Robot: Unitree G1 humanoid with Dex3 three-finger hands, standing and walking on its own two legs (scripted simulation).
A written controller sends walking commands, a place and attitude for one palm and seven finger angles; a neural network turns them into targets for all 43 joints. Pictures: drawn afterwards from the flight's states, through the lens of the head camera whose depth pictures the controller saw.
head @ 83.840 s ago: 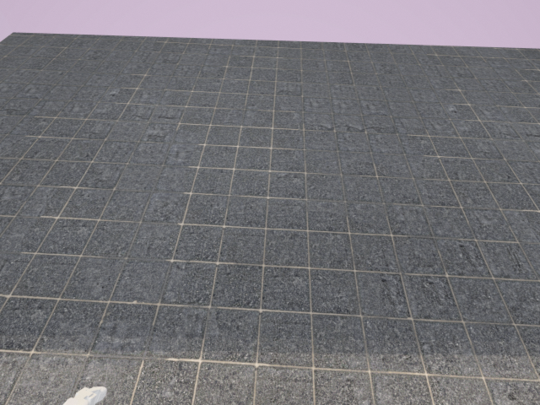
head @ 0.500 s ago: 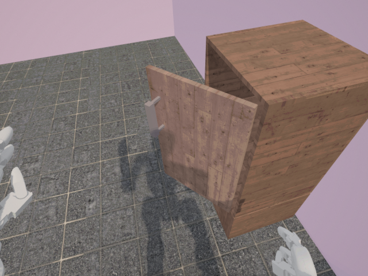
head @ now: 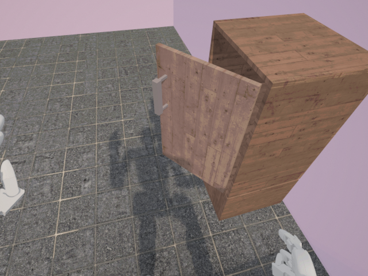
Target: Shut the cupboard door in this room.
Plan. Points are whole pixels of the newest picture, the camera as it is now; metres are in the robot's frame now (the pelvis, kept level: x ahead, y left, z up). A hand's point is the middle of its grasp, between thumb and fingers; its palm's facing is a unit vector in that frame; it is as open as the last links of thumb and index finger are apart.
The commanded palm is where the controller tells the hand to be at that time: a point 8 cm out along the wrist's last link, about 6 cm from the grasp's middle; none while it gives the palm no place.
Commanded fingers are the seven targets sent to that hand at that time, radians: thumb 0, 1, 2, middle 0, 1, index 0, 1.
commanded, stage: step back with the hand held close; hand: left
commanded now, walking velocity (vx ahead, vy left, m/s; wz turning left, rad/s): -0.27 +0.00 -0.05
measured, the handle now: (161, 95) +0.71 +0.13 -0.04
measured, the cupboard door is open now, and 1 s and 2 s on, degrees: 37 37 37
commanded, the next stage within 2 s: stop stepping back and stand still in 0.42 s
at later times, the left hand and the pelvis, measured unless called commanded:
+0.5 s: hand out of the picture +0.07 +0.26 +0.19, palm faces +0.50 -0.70 -0.51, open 7.4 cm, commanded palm -0.02 +0.30 +0.19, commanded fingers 0.00 0.90 0.90 -0.20 -0.30 -0.20 -0.30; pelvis -0.11 -0.02 -0.02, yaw +8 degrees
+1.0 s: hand out of the picture -0.06 +0.28 +0.21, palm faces +0.50 -0.76 -0.42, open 7.4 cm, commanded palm -0.12 +0.31 +0.19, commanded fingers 0.00 0.90 0.90 -0.20 -0.30 -0.20 -0.30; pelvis -0.25 +0.01 +0.00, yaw +2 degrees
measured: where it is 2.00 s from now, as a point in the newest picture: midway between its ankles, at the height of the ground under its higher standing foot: outside the picture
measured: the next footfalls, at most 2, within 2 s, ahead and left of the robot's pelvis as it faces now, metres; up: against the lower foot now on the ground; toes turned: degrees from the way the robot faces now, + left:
right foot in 0.46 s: +0.02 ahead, -0.13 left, +0.00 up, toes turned +11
left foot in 0.64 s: -0.05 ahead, +0.13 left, +0.00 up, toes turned +8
